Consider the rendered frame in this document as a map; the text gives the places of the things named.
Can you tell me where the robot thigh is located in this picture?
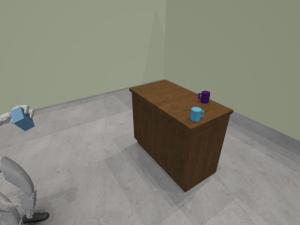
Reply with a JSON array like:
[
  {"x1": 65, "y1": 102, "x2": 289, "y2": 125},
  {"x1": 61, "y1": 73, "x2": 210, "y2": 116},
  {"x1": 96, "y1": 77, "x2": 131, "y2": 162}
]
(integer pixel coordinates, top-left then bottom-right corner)
[
  {"x1": 0, "y1": 192, "x2": 21, "y2": 225},
  {"x1": 0, "y1": 157, "x2": 35, "y2": 200}
]

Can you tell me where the right robot hand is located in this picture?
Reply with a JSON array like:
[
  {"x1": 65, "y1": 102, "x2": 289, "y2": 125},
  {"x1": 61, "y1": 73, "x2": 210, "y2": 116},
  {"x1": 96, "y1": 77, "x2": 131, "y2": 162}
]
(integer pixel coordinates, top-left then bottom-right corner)
[{"x1": 0, "y1": 195, "x2": 19, "y2": 217}]

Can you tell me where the left robot forearm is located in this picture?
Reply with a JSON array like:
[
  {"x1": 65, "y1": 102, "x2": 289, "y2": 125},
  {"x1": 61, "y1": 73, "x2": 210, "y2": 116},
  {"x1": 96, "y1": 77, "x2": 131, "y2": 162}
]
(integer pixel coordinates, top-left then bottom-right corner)
[{"x1": 0, "y1": 112, "x2": 12, "y2": 126}]

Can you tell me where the table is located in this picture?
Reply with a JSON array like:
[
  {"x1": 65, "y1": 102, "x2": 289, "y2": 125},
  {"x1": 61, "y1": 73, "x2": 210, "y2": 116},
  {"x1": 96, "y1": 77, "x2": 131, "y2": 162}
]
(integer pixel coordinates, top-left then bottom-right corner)
[{"x1": 129, "y1": 80, "x2": 233, "y2": 192}]

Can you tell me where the left robot thigh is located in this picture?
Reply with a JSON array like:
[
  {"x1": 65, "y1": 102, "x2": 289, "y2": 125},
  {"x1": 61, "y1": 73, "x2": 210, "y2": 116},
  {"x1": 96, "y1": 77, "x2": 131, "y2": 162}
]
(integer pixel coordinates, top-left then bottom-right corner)
[{"x1": 0, "y1": 157, "x2": 35, "y2": 200}]

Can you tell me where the left robot hand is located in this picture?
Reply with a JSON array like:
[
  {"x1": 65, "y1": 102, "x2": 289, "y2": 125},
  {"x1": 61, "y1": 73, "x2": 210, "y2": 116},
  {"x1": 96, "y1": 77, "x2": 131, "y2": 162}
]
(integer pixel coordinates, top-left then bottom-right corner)
[{"x1": 9, "y1": 105, "x2": 35, "y2": 124}]

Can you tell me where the right robot thigh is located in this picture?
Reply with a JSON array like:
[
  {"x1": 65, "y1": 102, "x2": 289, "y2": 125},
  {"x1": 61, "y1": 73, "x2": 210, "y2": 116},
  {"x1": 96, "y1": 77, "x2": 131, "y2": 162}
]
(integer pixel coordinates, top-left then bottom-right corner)
[{"x1": 0, "y1": 192, "x2": 21, "y2": 225}]

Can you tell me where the sponge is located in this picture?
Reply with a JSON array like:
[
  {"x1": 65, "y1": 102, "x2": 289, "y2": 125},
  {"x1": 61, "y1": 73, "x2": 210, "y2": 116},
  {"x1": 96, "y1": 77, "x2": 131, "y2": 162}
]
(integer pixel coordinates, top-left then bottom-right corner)
[{"x1": 10, "y1": 106, "x2": 35, "y2": 131}]

